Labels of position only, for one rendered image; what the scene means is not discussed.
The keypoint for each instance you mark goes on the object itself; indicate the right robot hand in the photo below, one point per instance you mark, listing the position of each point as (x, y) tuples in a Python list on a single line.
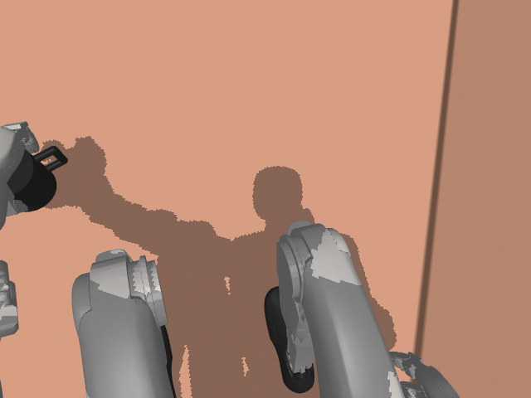
[(430, 382)]

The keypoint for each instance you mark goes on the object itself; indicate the left robot foot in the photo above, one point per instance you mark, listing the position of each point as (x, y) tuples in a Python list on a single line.
[(169, 356)]

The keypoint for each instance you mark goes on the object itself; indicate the right robot foot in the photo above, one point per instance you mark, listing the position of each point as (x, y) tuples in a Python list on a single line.
[(296, 382)]

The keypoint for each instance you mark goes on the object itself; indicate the mug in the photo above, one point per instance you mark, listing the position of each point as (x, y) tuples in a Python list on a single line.
[(33, 183)]

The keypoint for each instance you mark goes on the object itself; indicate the left robot arm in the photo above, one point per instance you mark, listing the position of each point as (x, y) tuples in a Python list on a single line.
[(8, 298)]

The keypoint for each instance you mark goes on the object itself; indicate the left robot hand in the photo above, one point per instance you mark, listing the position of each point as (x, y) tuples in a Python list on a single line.
[(14, 139)]

